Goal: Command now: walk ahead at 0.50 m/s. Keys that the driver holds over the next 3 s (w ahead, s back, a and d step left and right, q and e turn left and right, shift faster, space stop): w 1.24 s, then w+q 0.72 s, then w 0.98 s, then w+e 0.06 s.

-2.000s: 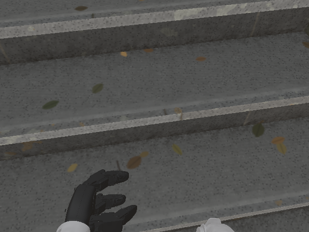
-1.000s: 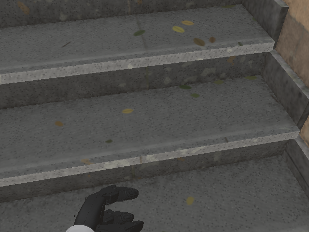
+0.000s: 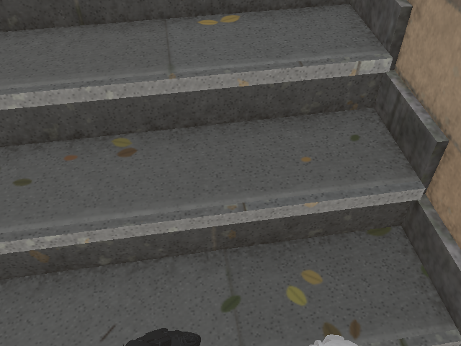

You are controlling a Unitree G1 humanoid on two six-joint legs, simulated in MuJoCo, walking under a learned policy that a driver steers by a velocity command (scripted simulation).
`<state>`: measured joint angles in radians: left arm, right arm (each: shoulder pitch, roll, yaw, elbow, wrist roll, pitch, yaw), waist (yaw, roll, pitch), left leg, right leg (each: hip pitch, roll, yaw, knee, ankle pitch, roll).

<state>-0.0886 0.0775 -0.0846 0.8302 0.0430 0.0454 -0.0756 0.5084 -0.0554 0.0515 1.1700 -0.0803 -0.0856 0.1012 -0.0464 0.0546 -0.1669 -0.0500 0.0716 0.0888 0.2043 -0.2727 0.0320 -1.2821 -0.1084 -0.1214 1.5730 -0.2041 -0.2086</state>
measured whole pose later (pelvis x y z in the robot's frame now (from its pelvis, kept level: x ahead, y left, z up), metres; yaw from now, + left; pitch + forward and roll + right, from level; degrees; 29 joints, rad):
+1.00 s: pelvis +0.49 +0.03 +0.32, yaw -1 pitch +6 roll +2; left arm 0.15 0.18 0.00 1.00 0.03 -0.06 -0.10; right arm 0.45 -0.13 0.01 1.18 -0.11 -0.04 0.04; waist -0.02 -0.04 -0.14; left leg -0.33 -0.04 0.15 0.58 -0.35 0.08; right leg -1.33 0.01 0.16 2.12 -0.05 -0.26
